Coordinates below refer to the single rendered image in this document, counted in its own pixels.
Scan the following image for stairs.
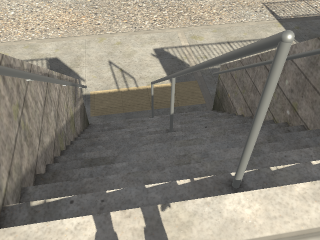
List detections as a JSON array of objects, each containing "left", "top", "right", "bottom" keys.
[{"left": 0, "top": 109, "right": 320, "bottom": 229}]

